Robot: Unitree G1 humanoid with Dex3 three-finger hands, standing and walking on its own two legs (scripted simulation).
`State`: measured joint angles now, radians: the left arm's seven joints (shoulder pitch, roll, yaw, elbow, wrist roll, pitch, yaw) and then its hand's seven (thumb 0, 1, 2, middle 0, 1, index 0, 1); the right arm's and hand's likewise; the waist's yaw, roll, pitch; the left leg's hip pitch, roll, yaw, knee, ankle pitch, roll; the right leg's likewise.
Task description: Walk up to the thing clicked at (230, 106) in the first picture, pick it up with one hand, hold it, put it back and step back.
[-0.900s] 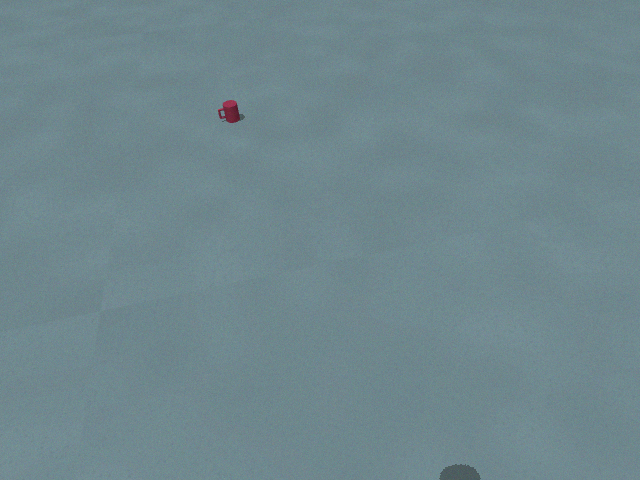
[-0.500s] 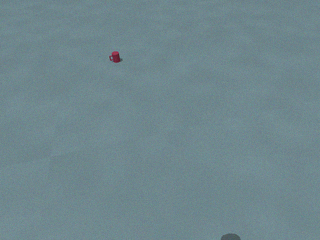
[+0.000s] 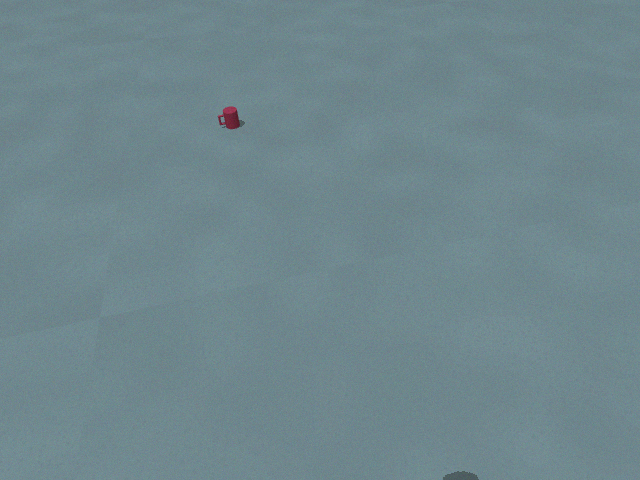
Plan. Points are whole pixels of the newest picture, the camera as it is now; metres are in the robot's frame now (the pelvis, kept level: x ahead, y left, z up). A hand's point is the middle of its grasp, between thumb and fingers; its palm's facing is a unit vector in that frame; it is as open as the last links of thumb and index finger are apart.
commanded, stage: stand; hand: left
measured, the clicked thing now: (228, 118) +2.14 +0.53 -0.73
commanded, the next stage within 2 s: walk up in 0.22 s
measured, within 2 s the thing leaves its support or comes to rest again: neither
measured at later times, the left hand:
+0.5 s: hand out of the picture +0.05 +0.34 -0.15, palm faces +0.10 -0.91 -0.40, open 7.4 cm
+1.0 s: hand (113, 333) +0.42 +0.40 -0.15, palm faces -0.01 -0.94 -0.33, open 7.4 cm
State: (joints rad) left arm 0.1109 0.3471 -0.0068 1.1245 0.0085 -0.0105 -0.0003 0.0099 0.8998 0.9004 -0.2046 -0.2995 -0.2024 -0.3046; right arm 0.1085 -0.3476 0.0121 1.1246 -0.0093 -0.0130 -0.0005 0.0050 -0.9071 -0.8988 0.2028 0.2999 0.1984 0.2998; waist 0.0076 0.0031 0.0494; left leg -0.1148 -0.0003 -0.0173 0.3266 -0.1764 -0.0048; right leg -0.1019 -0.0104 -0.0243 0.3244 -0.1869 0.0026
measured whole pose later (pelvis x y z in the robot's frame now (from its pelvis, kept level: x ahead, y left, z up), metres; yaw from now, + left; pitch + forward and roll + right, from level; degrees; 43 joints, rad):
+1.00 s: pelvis +0.32 +0.12 -0.02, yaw +6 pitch -1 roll +2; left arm 0.11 0.44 0.04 0.95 0.01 -0.02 -0.12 0.01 0.90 0.90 -0.20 -0.30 -0.20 -0.30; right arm 0.39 -0.39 -0.06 0.97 -0.01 -0.09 0.06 0.01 -0.90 -0.90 0.21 0.30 0.20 0.30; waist -0.05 -0.04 0.06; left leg 0.14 -0.02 0.11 0.27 -0.39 -0.01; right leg -0.57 -0.11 -0.04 0.58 -0.03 -0.02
